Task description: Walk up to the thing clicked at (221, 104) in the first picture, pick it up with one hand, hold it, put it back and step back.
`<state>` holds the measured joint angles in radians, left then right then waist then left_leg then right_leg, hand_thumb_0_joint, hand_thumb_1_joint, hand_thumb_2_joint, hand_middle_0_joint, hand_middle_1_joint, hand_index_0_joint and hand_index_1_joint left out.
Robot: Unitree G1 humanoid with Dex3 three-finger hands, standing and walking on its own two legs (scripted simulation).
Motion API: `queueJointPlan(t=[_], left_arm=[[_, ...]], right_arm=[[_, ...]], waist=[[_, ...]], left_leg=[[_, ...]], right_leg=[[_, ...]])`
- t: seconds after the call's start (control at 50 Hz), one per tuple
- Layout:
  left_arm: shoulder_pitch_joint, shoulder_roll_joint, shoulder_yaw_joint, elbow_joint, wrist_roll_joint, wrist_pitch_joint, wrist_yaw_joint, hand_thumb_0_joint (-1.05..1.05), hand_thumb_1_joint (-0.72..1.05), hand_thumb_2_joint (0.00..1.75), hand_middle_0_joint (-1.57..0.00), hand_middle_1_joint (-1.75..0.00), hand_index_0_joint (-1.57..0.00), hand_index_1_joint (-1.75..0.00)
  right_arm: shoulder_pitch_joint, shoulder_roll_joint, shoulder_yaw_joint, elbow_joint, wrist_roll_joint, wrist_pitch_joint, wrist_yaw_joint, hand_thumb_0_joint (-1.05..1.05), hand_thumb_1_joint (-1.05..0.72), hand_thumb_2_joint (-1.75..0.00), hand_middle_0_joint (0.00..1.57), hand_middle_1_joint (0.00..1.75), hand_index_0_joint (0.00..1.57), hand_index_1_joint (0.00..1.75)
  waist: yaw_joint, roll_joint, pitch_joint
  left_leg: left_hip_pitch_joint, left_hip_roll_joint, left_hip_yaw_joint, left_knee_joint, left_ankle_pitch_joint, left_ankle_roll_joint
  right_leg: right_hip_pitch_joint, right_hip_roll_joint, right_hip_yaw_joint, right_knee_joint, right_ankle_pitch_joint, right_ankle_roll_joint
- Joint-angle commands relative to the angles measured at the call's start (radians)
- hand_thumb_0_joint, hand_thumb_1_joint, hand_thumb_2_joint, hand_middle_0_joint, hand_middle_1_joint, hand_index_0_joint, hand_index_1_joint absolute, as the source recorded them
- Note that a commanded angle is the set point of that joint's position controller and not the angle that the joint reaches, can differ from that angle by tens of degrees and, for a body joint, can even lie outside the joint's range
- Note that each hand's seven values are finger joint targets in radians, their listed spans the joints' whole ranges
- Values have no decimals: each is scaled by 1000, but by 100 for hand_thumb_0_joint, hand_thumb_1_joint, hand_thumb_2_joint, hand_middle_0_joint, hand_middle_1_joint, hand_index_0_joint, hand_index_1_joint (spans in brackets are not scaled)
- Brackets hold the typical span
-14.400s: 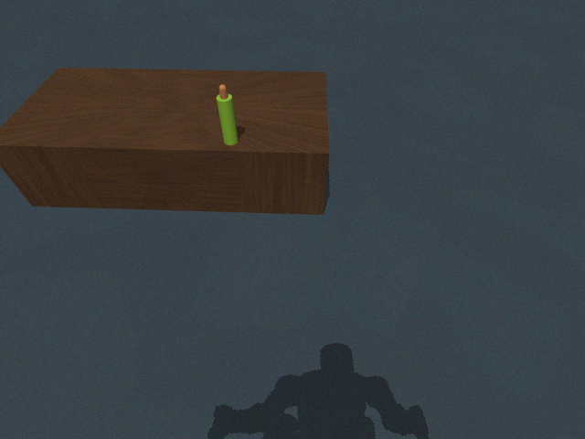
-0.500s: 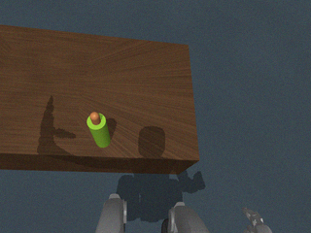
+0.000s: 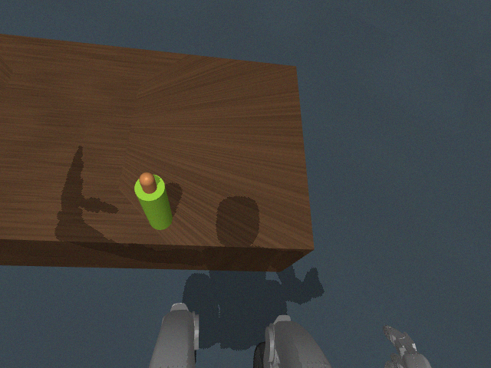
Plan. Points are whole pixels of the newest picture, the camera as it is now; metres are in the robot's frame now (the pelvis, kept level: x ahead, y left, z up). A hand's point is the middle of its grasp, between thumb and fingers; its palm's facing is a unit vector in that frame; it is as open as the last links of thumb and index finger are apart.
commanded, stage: approach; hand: left
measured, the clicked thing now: (154, 201) +0.44 +0.18 -0.19
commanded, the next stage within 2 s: close in in 0.56 s
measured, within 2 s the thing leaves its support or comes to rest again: neither
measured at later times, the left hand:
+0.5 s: hand (76, 206) +0.39 +0.30 -0.13, palm faces +0.01 -1.00 +0.08, open 17.4 cm
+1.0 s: hand (139, 217) +0.41 +0.21 -0.22, palm faces +0.00 -1.00 +0.02, open 17.5 cm
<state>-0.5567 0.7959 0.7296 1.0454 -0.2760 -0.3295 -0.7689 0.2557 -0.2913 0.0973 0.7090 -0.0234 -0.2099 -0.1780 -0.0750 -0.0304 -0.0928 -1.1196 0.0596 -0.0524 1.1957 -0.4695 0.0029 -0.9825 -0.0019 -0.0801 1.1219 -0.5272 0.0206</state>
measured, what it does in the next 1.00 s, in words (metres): lowers itself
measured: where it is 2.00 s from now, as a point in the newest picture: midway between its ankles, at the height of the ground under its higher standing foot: outside the picture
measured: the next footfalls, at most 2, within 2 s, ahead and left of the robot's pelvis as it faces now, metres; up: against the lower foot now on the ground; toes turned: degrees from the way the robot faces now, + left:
none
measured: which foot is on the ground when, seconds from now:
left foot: down 0.00-1.00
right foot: down 0.00-1.00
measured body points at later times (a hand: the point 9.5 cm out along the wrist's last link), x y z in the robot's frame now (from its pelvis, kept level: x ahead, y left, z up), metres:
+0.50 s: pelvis -0.02 +0.00 -0.11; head +0.17 +0.06 +0.29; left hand +0.39 +0.36 -0.13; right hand +0.10 -0.28 -0.20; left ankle +0.04 +0.11 -0.64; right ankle +0.00 -0.14 -0.64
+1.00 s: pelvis -0.07 -0.02 -0.23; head +0.13 +0.01 +0.17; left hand +0.40 +0.26 -0.22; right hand +0.04 -0.28 -0.35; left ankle +0.04 +0.11 -0.64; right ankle +0.00 -0.14 -0.64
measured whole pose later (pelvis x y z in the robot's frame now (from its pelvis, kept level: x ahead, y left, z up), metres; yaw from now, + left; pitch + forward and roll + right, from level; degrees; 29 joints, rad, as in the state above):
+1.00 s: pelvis -0.07 -0.02 -0.23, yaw -4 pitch +33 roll -4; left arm -0.72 0.48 0.54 0.98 -0.19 -0.54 -0.45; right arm 0.15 -0.26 0.05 0.72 -0.09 -0.15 -0.04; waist -0.09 0.00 -0.15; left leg -2.00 0.08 -0.08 2.00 -0.60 -0.02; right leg -1.89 0.02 -0.06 2.01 -0.71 0.00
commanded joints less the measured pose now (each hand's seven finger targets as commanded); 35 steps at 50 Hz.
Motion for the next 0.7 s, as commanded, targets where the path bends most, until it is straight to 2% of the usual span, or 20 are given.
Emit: queueJointPlan(t=[0.0,0.04,0.06,0.1,0.2,0.28,0.32,0.38,0.42,0.44,0.46,0.5,0.52,0.54,0.56,0.58,0.6,0.64,0.66,0.68], left_arm=[[-266,418,62,-193,-36,-58,-7,0,-38,0,-6,-1,-6,0],[-215,385,48,-122,-23,-51,-2,0,-45,0,-6,-2,-6,-1],[-204,345,23,-102,-24,-49,-4,0,-46,0,-6,-2,-6,-1],[-200,302,-6,-64,-24,-53,-4,0,-50,0,-6,-2,-6,-1],[-200,201,-46,-31,-55,-113,-5,0,-54,0,-6,-2,-6,-1],[-253,153,-67,-51,-59,-195,11,0,-54,0,-4,-3,-5,-1],[-276,184,-40,-78,-56,-236,18,0,-53,0,-4,-3,-4,-2],[-324,215,-10,-148,-47,-289,35,0,-50,1,-3,-4,-3,-4],[-358,208,-25,-207,-31,-311,52,0,-43,4,-2,-5,-2,-5],[-365,204,-29,-229,-14,-317,62,0,-45,4,-3,-6,-3,-5],[-349,196,-24,-233,-4,-322,74,0,-43,5,-3,-6,-2,-6],[-343,154,-47,-215,14,-321,91,0,-43,6,-2,-7,-2,-6],[-298,128,-48,-181,17,-314,104,0,-46,6,-3,-7,-3,-7],[-337,114,-65,-220,16,-317,105,0,-46,6,-2,-7,-2,-6],[-309,97,-57,-174,15,-312,113,0,-48,5,-3,-8,-3,-7],[-325,91,-64,-192,16,-310,118,0,-50,5,-3,-7,-3,-6],[-314,72,-76,-160,15,-307,127,0,-50,5,-3,-8,-3,-7],[-283,46,-66,-83,16,-307,150,0,-52,5,-3,-9,-4,-8],[-317,52,-64,-104,14,-315,160,0,-51,0,-2,-7,-4,-4],[-335,50,-71,-104,15,-322,167,0,-51,0,-2,-7,-4,-4]], right_arm=[[116,-209,-73,-59,-2,-33,-27,0,-87,-89,20,30,20,30],[107,-200,-67,-59,-4,-34,-25,0,-88,-89,20,30,20,30],[97,-198,-67,-66,-2,-35,-25,0,-88,-89,20,30,20,30],[95,-198,-69,-67,-2,-35,-20,0,-88,-89,20,30,20,30],[90,-200,-69,-66,-4,-47,4,0,-88,-89,20,30,20,30],[80,-203,-77,-63,-15,-54,23,0,-88,-89,20,30,20,30],[76,-200,-76,-55,-26,-54,33,0,-88,-89,20,30,20,30],[74,-207,-83,-47,-42,-50,46,0,-89,-90,20,30,20,30],[63,-204,-88,-44,-60,-46,52,0,-89,-90,20,30,20,30],[65,-203,-93,-45,-66,-42,55,0,-90,-90,20,30,20,30],[64,-205,-98,-35,-72,-37,58,0,-90,-90,20,30,20,30],[48,-198,-99,-33,-82,-30,64,0,-90,-90,20,30,20,30],[46,-201,-105,-32,-81,-27,71,0,-90,-90,20,30,20,30],[38,-193,-103,-32,-81,-22,72,0,-90,-90,20,30,20,30],[33,-193,-106,-31,-80,-18,76,0,-91,-90,20,30,20,30],[26,-192,-107,-34,-79,-17,79,0,-91,-90,20,30,20,30],[20,-186,-106,-39,-77,-13,84,0,-91,-90,20,30,20,30],[14,-179,-101,-37,-75,-13,92,0,-91,-90,20,30,20,30],[10,-174,-99,-41,-76,-14,97,0,-91,-90,20,30,20,30],[3,-173,-97,-48,-75,-14,100,0,-91,-90,20,30,20,30]], waist=[[15,221,-478],[16,191,-425],[15,187,-397],[5,174,-364],[-8,144,-360],[-25,154,-441],[-15,234,-531],[2,292,-673],[20,346,-753],[26,360,-762],[34,381,-781],[29,405,-772],[34,375,-766],[30,382,-771],[18,348,-756],[18,319,-749],[6,289,-706],[-13,167,-627],[-18,121,-628],[-23,131,-614]], left_leg=[[531,-31,-33,-134,354,5],[461,-35,-30,-127,324,11],[447,-32,-30,-127,300,10],[396,-32,-27,-109,268,12],[316,-25,-43,-25,283,10],[239,-24,-55,92,247,9],[258,-18,-71,160,297,-3],[297,-10,-87,241,397,-11],[317,-5,-79,284,434,-14],[309,-4,-77,292,406,-16],[310,0,-77,309,430,-20],[261,1,-76,333,371,-22],[220,0,-81,344,359,-19],[176,-4,-69,368,330,-15],[126,-5,-71,386,296,-11],[72,-5,-66,406,260,-5],[-8,-9,-53,419,197,3],[-183,-12,-34,481,113,20],[-242,-11,-25,515,81,26],[-273,-11,-25,521,34,23]], right_leg=[[52,31,21,-139,263,-38],[45,28,26,-133,257,-38],[13,31,27,-128,235,-39],[-24,30,30,-116,213,-40],[-142,30,13,-14,204,-45],[-293,27,10,113,160,-50],[-375,20,6,192,149,-53],[-451,18,-3,293,169,-58],[-475,21,3,340,183,-62],[-500,23,3,358,161,-66],[-512,23,3,382,172,-68],[-561,24,5,422,139,-72],[-578,27,0,440,134,-74],[-583,26,6,452,133,-74],[-602,27,3,472,121,-73],[-613,28,4,484,111,-71],[-605,30,8,485,94,-70],[-601,32,18,499,73,-57],[-592,31,34,499,60,-48],[-616,31,30,521,20,-52]])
